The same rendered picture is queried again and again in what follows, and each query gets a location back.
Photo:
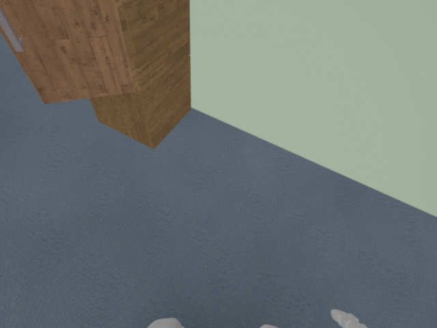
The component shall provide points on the cupboard door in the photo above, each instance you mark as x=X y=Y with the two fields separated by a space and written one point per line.
x=73 y=49

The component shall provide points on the right robot hand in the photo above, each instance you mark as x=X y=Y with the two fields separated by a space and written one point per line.
x=346 y=320

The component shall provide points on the handle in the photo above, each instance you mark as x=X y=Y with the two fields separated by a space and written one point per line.
x=8 y=29

